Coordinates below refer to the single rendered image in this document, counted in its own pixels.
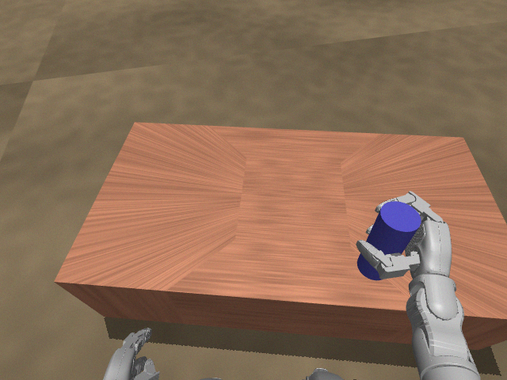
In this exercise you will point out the can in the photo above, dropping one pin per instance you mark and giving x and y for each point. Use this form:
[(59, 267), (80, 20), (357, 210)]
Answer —
[(392, 231)]

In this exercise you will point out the right robot hand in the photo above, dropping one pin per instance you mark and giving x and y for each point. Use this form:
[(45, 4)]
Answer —
[(429, 250)]

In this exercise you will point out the right robot arm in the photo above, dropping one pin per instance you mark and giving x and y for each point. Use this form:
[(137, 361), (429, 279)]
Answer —
[(436, 316)]

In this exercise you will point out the left robot hand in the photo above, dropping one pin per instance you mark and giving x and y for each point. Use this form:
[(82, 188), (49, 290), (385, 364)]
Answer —
[(124, 366)]

